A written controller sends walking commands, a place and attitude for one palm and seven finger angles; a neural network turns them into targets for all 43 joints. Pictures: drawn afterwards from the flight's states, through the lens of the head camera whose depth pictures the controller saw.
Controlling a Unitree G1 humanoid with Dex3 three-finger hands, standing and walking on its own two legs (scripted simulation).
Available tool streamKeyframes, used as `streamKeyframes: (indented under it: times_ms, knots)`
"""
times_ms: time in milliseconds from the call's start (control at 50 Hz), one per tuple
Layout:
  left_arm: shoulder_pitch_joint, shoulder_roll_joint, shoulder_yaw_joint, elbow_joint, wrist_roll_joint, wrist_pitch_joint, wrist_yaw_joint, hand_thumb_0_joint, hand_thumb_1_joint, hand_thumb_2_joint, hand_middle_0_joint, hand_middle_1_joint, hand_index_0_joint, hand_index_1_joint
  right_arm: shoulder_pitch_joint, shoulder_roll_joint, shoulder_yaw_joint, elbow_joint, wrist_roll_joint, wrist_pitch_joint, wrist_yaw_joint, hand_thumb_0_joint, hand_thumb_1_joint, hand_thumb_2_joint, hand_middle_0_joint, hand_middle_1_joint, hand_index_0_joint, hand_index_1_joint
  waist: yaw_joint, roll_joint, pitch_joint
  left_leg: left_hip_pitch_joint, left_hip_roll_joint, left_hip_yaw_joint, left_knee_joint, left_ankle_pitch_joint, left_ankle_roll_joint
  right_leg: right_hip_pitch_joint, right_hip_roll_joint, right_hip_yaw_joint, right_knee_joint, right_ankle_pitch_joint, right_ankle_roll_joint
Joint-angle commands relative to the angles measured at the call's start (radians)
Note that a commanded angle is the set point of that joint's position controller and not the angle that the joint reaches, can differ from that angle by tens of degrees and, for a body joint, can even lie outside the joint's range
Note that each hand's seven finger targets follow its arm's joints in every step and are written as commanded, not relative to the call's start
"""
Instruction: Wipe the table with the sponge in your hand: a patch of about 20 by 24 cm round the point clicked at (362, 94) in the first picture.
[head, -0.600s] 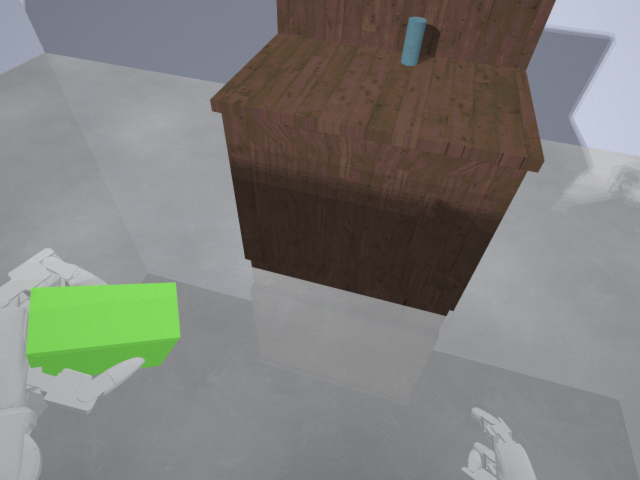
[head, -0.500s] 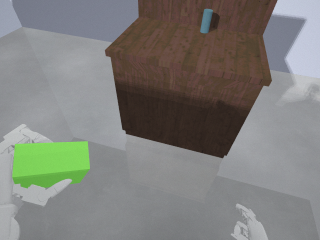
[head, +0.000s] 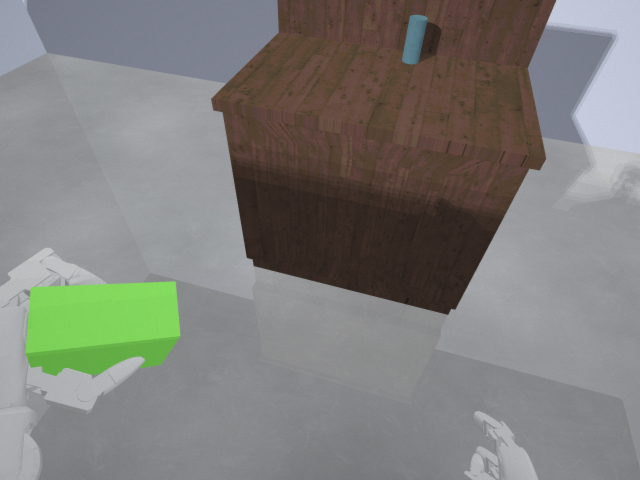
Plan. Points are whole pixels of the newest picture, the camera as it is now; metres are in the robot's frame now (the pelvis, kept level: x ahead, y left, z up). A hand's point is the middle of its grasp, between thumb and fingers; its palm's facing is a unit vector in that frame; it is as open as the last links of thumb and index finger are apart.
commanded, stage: walk to a spot facing it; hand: left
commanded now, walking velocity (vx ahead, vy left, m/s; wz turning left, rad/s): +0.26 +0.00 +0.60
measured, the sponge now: (126, 330) +0.23 +0.21 +0.14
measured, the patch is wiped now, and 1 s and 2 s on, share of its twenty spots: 0.00 0.00 0.00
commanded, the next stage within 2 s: none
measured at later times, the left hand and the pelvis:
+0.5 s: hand (52, 350) +0.19 +0.25 +0.16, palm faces +0.55 -0.71 -0.44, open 9.7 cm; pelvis +0.04 -0.03 -0.01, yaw +15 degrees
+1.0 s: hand out of the picture +0.17 +0.31 +0.18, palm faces +0.79 -0.48 -0.39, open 9.7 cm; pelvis +0.11 -0.01 -0.01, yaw +32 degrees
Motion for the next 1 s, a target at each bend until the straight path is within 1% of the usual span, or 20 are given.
streamKeyframes:
  times_ms: [0,120,180,220,280,360,380,420,440,460,520,660,700,720,740,760,780,820,880,980]
  knots:
    - [-0.064,0.174,0.132,-0.245,-0.011,-0.068,0.028,0.0,0.1,1.3,-1.2,-1.6,-1.2,-1.6,-0.099,-0.12,-0.05,-0.158,-0.004,-0.042,-0.001,0.0,-0.9,-0.9,0.2,0.3,0.2,0.3,-0.001,-0.007,-0.095,-0.099,0.031,-0.023,-0.047,-0.13,0.038,0.067,-0.11,0.073,-0.078,-0.21,-0.018]
    - [-0.085,0.197,0.163,-0.325,-0.008,-0.056,0.041,0.0,0.1,1.3,-1.2,-1.6,-1.2,-1.6,-0.083,-0.119,-0.046,-0.156,-0.011,-0.035,-0.011,0.0,-0.9,-0.9,0.2,0.3,0.2,0.3,-0.016,0.016,-0.064,-0.18,0.036,-0.042,0.021,-0.283,0.063,0.007,-0.185,0.088,0.045,-0.432,-0.068]
    - [-0.077,0.181,0.172,-0.328,-0.004,-0.075,0.032,0.0,0.1,1.3,-1.2,-1.6,-1.2,-1.6,-0.073,-0.138,-0.056,-0.151,-0.007,-0.051,-0.016,0.0,-0.9,-0.9,0.2,0.3,0.2,0.3,-0.022,0.288,-0.057,-0.088,0.215,-0.44,-0.203,-0.387,0.176,-0.148,-0.009,-0.031,0.395,-0.401,0.016]
    - [-0.087,0.168,0.15,-0.329,0.013,-0.086,0.022,0.0,0.1,1.3,-1.2,-1.6,-1.2,-1.6,-0.036,-0.123,-0.063,-0.128,-0.023,-0.069,-0.008,0.0,-0.9,-0.9,0.2,0.3,0.2,0.3,-0.037,0.251,-0.042,0.068,0.274,-0.627,-0.201,-0.143,0.243,-0.325,-0.004,0.064,0.515,-0.439,0.018]
    - [-0.01,0.167,0.154,-0.349,-0.004,-0.082,0.01,0.0,0.1,1.3,-1.2,-1.6,-1.2,-1.6,-0.039,-0.128,-0.072,-0.105,-0.018,-0.079,0.011,0.0,-0.9,-0.9,0.2,0.3,0.2,0.3,-0.018,0.21,-0.132,0.172,0.212,-0.48,-0.091,0.189,0.233,-0.27,0.01,0.036,0.405,-0.395,0.034]
    - [0.011,0.159,0.157,-0.322,-0.019,-0.073,-0.008,0.0,0.1,1.3,-1.2,-1.6,-1.2,-1.6,-0.081,-0.12,-0.061,-0.105,-0.017,-0.063,0.023,0.0,-0.9,-0.9,0.2,0.3,0.2,0.3,0.005,0.238,-0.116,-0.092,0.136,-0.322,-0.06,0.081,0.169,0.075,0.03,-0.02,0.125,-0.283,0.02]
    - [0.012,0.174,0.173,-0.293,-0.015,-0.068,-0.009,0.0,0.1,1.3,-1.2,-1.6,-1.2,-1.6,-0.091,-0.113,-0.058,-0.106,-0.01,-0.056,0.02,0.0,-0.9,-0.9,0.2,0.3,0.2,0.3,0.019,0.173,-0.114,-0.23,0.102,-0.254,-0.007,-0.035,0.13,0.223,-0.017,0.012,-0.007,-0.225,-0.002]
    - [-0.08,0.229,0.196,-0.241,-0.021,-0.063,0.001,0.0,0.1,1.3,-1.2,-1.6,-1.2,-1.6,-0.104,-0.076,-0.054,-0.125,-0.004,-0.04,0.011,0.0,-0.9,-0.9,0.2,0.3,0.2,0.3,0.018,-0.272,-0.059,-0.538,-0.046,0.043,0.525,-0.349,0.008,0.304,-0.466,0.567,-0.262,-0.433,-0.177]
    - [-0.118,0.218,0.187,-0.252,-0.024,-0.064,0.013,0.0,0.1,1.3,-1.2,-1.6,-1.2,-1.6,-0.125,-0.119,-0.071,-0.119,-0.015,-0.048,0.006,0.0,-0.9,-0.9,0.2,0.3,0.2,0.3,0.009,-0.216,-0.038,-0.511,0.007,-0.009,0.695,-0.273,-0.002,0.203,-0.493,0.56,-0.27,-0.401,-0.19]
    - [-0.085,0.212,0.19,-0.22,-0.008,-0.071,0.014,0.0,0.1,1.3,-1.2,-1.6,-1.2,-1.6,-0.111,-0.102,-0.059,-0.108,-0.025,-0.045,0.003,0.0,-0.9,-0.9,0.2,0.3,0.2,0.3,0.001,-0.107,-0.014,-0.477,0.041,0.012,0.743,-0.211,-0.008,0.146,-0.431,0.425,-0.233,-0.311,-0.182]
    - [-0.042,0.204,0.174,-0.196,0.0,-0.08,0.001,0.0,0.1,1.3,-1.2,-1.6,-1.2,-1.6,-0.12,-0.099,-0.058,-0.108,-0.017,-0.019,-0.005,0.0,-0.9,-0.9,0.2,0.3,0.2,0.3,0.007,-0.122,0.016,-0.439,0.078,0.063,0.727,-0.157,-0.031,0.136,-0.355,0.144,-0.184,0.014,-0.136]
    - [-0.079,0.181,0.156,-0.347,-0.008,-0.066,0.048,0.0,0.1,1.3,-1.2,-1.6,-1.2,-1.6,-0.106,-0.069,-0.061,-0.182,-0.021,-0.029,-0.005,0.0,-0.9,-0.9,0.2,0.3,0.2,0.3,0.046,-0.2,-0.068,-0.144,0.017,0.281,0.183,-0.174,0.002,0.182,-0.339,-0.059,-0.037,0.37,-0.118]
    - [-0.091,0.171,0.137,-0.37,-0.014,-0.052,0.061,0.0,0.1,1.3,-1.2,-1.6,-1.2,-1.6,-0.076,-0.073,-0.068,-0.193,-0.018,-0.029,-0.009,0.0,-0.9,-0.9,0.2,0.3,0.2,0.3,0.007,-0.167,-0.144,0.049,-0.053,0.332,0.041,-0.106,0.01,0.144,-0.311,-0.12,0.161,0.435,-0.078]
    - [-0.11,0.178,0.141,-0.383,-0.016,-0.058,0.066,0.0,0.1,1.3,-1.2,-1.6,-1.2,-1.6,-0.054,-0.082,-0.075,-0.195,-0.013,-0.028,-0.015,0.0,-0.9,-0.9,0.2,0.3,0.2,0.3,-0.03,-0.093,-0.191,0.228,-0.041,0.3,-0.018,-0.063,0.033,0.039,-0.286,-0.156,0.373,0.422,-0.036]
    - [-0.116,0.177,0.146,-0.405,-0.015,-0.078,0.069,0.0,0.1,1.3,-1.2,-1.6,-1.2,-1.6,-0.06,-0.102,-0.079,-0.199,-0.008,-0.027,-0.016,0.0,-0.9,-0.9,0.2,0.3,0.2,0.3,-0.047,0.113,-0.232,0.425,0.121,0.047,-0.061,-0.018,0.126,-0.179,-0.211,-0.171,0.644,0.113,0.019]
    - [-0.13,0.174,0.149,-0.436,-0.021,-0.096,0.072,0.0,0.1,1.3,-1.2,-1.6,-1.2,-1.6,-0.073,-0.12,-0.077,-0.199,-0.007,-0.036,-0.002,0.0,-0.9,-0.9,0.2,0.3,0.2,0.3,-0.023,0.34,-0.236,0.501,0.409,-0.447,-0.135,0.327,0.291,-0.402,-0.064,-0.109,0.877,-0.423,0.059]
    - [-0.194,0.223,0.161,-0.409,0.0,-0.113,0.056,0.0,0.1,1.3,-1.2,-1.6,-1.2,-1.6,-0.062,-0.12,-0.083,-0.177,0.004,-0.048,0.017,0.0,-0.9,-0.9,0.2,0.3,0.2,0.3,-0.031,0.21,-0.183,0.45,0.457,-0.581,-0.157,0.3,0.327,-0.485,-0.084,0.01,0.967,-0.454,0.033]
    - [-0.113,0.24,0.214,-0.352,0.005,-0.089,0.027,0.0,0.1,1.3,-1.2,-1.6,-1.2,-1.6,-0.095,-0.128,-0.099,-0.158,0.015,-0.031,0.022,0.0,-0.9,-0.9,0.2,0.3,0.2,0.3,-0.013,0.188,-0.132,0.235,0.414,-0.44,-0.167,-0.039,0.321,-0.483,-0.155,0.092,0.922,-0.373,0.047]
    - [-0.087,0.2,0.2,-0.443,-0.006,-0.105,0.019,0.0,0.1,1.3,-1.2,-1.6,-1.2,-1.6,-0.111,-0.104,-0.083,-0.15,0.02,-0.049,0.023,0.0,-0.9,-0.9,0.2,0.3,0.2,0.3,0.013,0.255,-0.064,-0.027,0.275,-0.185,-0.247,-0.338,0.221,-0.305,-0.149,-0.008,0.696,-0.226,0.05]
    - [-0.064,0.137,0.148,-0.33,-0.016,-0.1,0.014,0.0,0.1,1.3,-1.2,-1.6,-1.2,-1.6,-0.094,-0.104,-0.061,-0.129,0.008,-0.083,0.01,0.0,-0.9,-0.9,0.2,0.3,0.2,0.3,0.009,0.256,-0.048,-0.122,0.226,-0.09,-0.273,-0.435,0.169,-0.062,-0.068,-0.126,0.357,-0.2,0.067]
